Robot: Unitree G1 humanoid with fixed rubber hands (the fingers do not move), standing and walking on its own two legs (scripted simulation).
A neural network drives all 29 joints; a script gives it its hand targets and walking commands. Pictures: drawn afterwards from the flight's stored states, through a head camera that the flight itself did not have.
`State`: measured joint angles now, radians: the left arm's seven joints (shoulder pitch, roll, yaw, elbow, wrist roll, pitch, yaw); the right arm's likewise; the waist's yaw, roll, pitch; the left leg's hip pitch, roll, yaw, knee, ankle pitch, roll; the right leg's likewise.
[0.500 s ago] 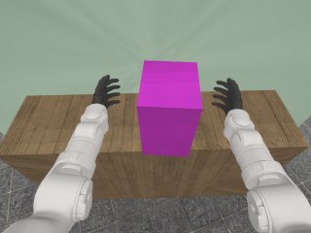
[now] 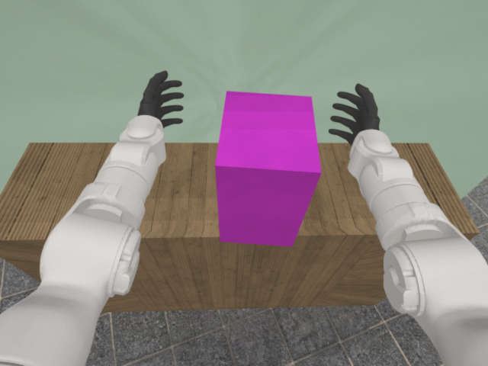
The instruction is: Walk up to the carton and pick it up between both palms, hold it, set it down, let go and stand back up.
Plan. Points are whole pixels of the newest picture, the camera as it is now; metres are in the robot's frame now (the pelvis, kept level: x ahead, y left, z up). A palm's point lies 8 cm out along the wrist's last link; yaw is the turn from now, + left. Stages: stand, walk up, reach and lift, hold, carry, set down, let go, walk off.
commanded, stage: reach and lift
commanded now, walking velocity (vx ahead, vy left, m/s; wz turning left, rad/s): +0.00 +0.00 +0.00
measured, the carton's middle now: (262, 175) +0.50 -0.02 -0.01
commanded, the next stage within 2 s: none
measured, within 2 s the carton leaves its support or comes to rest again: neither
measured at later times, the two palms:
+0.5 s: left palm (170, 180) +0.46 +0.16 +0.02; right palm (340, 192) +0.44 -0.16 +0.01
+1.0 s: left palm (193, 180) +0.46 +0.11 +0.02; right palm (332, 190) +0.44 -0.15 +0.02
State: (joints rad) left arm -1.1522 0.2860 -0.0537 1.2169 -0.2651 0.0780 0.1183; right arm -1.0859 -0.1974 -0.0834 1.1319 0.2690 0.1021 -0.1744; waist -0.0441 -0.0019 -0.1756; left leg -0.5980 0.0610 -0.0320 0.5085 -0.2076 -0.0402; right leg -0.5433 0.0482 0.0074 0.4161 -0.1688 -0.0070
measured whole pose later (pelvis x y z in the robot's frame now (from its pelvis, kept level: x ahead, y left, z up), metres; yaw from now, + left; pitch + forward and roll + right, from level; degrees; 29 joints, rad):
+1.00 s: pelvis -0.02 +0.00 -0.02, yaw -1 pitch +27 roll +0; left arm -1.09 0.11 0.26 1.43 0.02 -0.35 0.10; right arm -0.97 -0.01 -0.32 1.15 -0.10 -0.24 -0.14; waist -0.03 0.01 -0.21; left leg -0.86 0.04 0.01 0.61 -0.21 -0.03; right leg -0.87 0.02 0.03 0.61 -0.21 0.00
